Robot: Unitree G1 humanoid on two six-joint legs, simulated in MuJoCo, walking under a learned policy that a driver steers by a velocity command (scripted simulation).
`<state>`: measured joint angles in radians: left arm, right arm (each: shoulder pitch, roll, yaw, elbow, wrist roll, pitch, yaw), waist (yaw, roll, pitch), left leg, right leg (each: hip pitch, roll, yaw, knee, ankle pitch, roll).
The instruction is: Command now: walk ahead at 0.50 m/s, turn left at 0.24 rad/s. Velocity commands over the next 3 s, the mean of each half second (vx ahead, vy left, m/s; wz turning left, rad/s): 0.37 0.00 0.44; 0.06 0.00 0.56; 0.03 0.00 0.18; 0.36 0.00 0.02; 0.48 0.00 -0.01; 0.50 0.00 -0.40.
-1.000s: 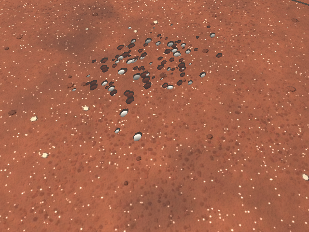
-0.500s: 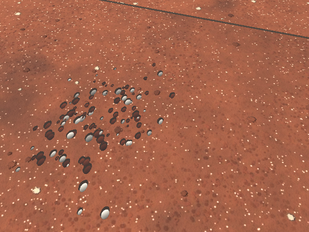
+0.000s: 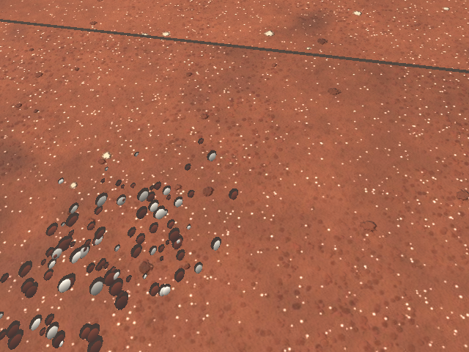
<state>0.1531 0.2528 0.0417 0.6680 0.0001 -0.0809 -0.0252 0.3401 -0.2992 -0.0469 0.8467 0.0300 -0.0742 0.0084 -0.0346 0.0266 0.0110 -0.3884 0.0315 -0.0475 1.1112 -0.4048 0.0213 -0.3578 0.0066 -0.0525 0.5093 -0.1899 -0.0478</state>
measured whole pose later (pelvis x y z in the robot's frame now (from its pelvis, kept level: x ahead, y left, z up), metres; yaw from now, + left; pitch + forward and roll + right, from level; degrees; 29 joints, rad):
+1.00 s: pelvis +0.31 +0.02 +0.00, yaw +33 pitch +2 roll +1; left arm 0.18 0.27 0.06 0.71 0.02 -0.01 0.03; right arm 0.18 -0.34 -0.09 0.62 0.01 0.05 -0.02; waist 0.01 0.04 0.02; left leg -0.54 -0.14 -0.15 1.05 -0.46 -0.04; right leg -0.31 -0.01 0.04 0.51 -0.23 0.00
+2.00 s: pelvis +0.46 +0.08 +0.01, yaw +37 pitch +1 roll +1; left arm 0.45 0.22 0.01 0.87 0.00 -0.08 -0.01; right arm 0.13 -0.28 -0.07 0.70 0.02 -0.06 0.02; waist 0.08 0.04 0.01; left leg -0.68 0.09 -0.02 0.79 0.00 0.00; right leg 0.04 0.04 -0.03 0.20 -0.26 -0.07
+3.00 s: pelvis +0.95 +0.39 +0.01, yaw +22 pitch +2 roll +1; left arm 0.33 0.28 0.06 0.71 -0.01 -0.06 -0.01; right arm 0.11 -0.31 -0.04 0.74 -0.02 -0.10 0.00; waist 0.04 0.03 0.04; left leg -0.65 0.09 -0.08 0.91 -0.17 -0.04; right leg -0.20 0.10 0.08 0.34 -0.16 -0.10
